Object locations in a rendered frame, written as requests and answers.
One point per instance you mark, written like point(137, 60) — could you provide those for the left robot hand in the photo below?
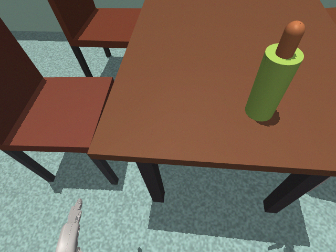
point(68, 238)

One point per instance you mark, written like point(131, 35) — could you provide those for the bottle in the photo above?
point(277, 69)

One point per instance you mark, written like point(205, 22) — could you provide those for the table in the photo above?
point(180, 93)

